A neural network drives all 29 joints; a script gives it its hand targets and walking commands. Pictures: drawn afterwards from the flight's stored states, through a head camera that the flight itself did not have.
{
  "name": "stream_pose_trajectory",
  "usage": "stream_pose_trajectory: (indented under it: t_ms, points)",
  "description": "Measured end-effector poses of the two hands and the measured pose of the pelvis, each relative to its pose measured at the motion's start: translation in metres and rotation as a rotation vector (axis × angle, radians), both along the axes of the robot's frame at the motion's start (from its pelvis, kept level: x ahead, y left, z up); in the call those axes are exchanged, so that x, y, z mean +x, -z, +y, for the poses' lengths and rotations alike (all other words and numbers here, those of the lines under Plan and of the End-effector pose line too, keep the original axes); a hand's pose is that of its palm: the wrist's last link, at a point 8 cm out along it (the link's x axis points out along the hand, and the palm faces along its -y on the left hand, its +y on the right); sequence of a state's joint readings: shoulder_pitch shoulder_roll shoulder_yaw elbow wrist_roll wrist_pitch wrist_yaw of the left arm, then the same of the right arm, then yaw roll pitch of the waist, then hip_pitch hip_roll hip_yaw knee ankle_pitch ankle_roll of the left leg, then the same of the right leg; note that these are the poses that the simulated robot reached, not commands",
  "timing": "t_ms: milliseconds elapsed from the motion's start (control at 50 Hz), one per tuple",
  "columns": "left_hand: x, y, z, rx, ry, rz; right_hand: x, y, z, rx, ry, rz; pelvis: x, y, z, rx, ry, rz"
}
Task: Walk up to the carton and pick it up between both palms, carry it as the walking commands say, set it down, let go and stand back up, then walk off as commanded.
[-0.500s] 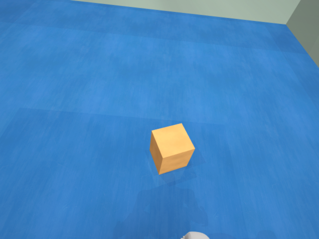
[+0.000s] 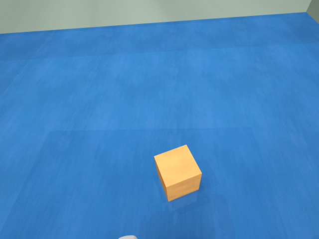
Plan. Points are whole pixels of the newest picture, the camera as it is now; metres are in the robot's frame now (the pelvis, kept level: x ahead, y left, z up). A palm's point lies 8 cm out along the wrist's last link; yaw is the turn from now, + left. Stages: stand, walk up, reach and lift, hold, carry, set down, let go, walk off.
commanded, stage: walk up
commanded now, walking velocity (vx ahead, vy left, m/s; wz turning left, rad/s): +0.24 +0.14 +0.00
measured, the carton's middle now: (177, 173) +0.56 -0.05 -0.66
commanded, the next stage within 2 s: none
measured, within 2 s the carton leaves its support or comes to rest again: neither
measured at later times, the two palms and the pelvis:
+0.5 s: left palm out of the picture +0.06 +0.27 -0.16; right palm out of the picture +0.12 -0.18 -0.13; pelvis +0.06 +0.05 +0.00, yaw +0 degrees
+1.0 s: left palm out of the picture +0.09 +0.22 -0.14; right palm out of the picture +0.08 -0.22 -0.15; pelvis +0.08 +0.00 +0.00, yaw -1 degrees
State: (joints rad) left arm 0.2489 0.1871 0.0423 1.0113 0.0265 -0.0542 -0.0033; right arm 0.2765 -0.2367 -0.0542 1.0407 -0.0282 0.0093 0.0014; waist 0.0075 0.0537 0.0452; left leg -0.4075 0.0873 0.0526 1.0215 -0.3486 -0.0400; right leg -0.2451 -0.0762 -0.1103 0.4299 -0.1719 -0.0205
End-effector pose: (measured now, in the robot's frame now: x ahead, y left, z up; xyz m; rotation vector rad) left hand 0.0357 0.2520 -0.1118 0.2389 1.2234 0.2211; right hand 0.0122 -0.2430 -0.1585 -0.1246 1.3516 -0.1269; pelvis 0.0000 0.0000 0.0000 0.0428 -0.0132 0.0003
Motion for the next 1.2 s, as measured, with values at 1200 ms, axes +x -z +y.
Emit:
stream_pose_trajectory:
  t_ms: [1200]
  points:
    - [0.049,0.032,-0.024,-0.105,-0.042,0.136,0.076,-0.01,0.027,-0.029,0.048,0.029,0.091,0.001,0.007,-0.045,0.015,-0.001]
